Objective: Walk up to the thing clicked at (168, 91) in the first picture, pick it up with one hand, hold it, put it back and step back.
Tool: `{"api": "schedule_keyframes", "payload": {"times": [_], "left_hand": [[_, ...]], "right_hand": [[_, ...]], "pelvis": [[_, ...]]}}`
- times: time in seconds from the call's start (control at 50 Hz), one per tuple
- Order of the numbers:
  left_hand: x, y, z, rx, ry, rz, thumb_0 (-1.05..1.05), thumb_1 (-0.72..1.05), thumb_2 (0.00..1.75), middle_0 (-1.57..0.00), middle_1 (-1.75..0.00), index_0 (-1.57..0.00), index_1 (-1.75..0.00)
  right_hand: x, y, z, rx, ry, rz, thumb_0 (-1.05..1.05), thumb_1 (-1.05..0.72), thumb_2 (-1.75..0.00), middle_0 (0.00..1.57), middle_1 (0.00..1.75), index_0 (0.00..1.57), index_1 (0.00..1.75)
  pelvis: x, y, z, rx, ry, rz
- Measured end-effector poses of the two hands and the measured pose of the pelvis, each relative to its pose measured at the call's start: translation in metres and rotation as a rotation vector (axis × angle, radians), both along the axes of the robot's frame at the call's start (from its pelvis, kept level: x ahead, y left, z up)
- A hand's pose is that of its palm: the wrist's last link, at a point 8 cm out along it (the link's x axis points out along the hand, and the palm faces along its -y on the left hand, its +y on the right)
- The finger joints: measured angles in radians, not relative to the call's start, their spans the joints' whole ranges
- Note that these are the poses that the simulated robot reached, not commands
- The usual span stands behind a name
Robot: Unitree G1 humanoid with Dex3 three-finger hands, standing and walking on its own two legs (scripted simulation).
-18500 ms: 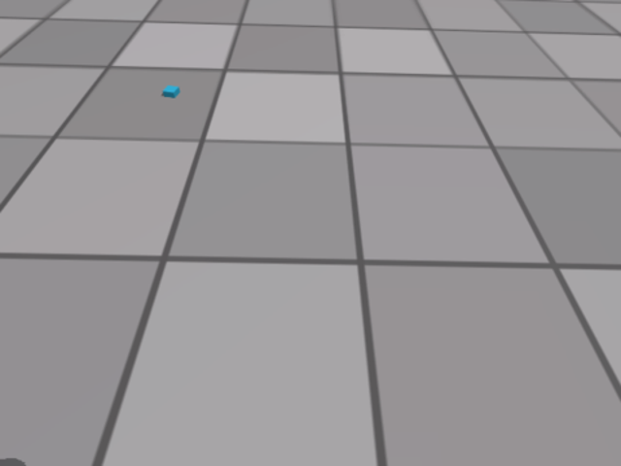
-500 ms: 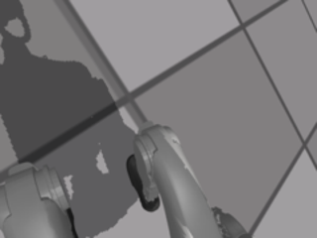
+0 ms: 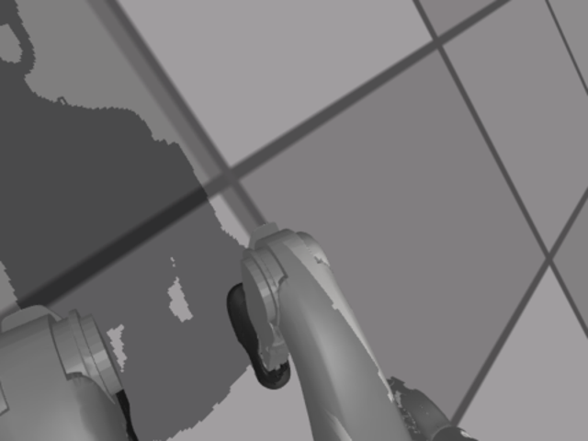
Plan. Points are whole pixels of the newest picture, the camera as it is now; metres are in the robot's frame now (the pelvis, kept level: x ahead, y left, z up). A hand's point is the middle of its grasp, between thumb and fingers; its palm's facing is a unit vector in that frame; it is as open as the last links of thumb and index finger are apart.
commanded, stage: rise first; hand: left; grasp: from above
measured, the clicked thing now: out of the picture +0.57 +0.31 -0.31
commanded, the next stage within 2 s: approach in 0.14 s
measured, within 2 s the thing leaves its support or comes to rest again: neither
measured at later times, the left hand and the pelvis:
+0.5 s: hand out of the picture +0.54 +0.32 -0.18, palm faces -0.40 -0.11 -0.91, open 12.7 cm; pelvis +0.00 +0.00 +0.00, yaw +0 degrees
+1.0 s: hand out of the picture +0.54 +0.30 -0.18, palm faces -0.46 -0.14 -0.88, open 12.1 cm; pelvis -0.01 -0.01 +0.00, yaw +0 degrees
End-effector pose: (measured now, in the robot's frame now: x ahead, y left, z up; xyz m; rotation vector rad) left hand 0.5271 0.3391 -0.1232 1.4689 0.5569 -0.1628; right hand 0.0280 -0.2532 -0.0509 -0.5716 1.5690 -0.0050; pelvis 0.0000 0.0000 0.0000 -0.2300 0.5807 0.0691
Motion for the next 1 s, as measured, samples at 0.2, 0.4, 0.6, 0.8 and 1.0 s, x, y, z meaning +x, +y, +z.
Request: {"api": "schedule_keyframes", "payload": {"times": [0.2,0.4,0.6,0.8,1.0], "left_hand": [[0.000,0.000,0.003,0.004,0.004,-0.004,0.00,-0.33,0.82,-0.25,-0.86,-0.27,-0.85],[-0.001,-0.005,-0.001,-0.008,0.009,-0.024,0.00,-0.30,0.81,-0.26,-0.87,-0.29,-0.85],[0.036,-0.034,0.024,-0.004,-0.120,-0.046,0.00,-0.29,0.80,-0.24,-0.90,-0.29,-0.86],[0.041,-0.044,0.029,0.047,0.011,0.029,0.00,-0.26,0.78,-0.24,-0.91,-0.29,-0.86],[0.016,-0.036,0.000,-0.030,0.030,-0.018,0.00,-0.21,0.73,-0.27,-0.91,-0.34,-0.85]], "right_hand": [[-0.001,0.001,0.001,0.002,0.001,0.000,0.00,-0.91,-0.89,0.20,0.30,0.20,0.30],[-0.001,0.001,0.002,-0.012,-0.003,0.012,0.00,-0.91,-0.89,0.20,0.30,0.20,0.30],[-0.006,0.001,0.006,-0.029,-0.007,-0.016,0.00,-0.90,-0.88,0.20,0.30,0.20,0.30],[-0.023,0.005,-0.001,0.005,0.004,-0.088,0.00,-0.90,-0.88,0.20,0.30,0.20,0.30],[-0.029,-0.002,-0.001,-0.024,0.055,-0.022,0.00,-0.90,-0.88,0.20,0.30,0.20,0.30]], "pelvis": [[-0.001,0.001,0.001,-0.002,-0.002,-0.001],[-0.003,0.001,-0.001,-0.005,-0.008,0.000],[0.000,0.000,0.000,-0.001,0.020,0.000],[-0.001,0.000,0.003,0.009,0.019,-0.009],[-0.010,-0.005,-0.004,0.015,-0.027,-0.003]]}}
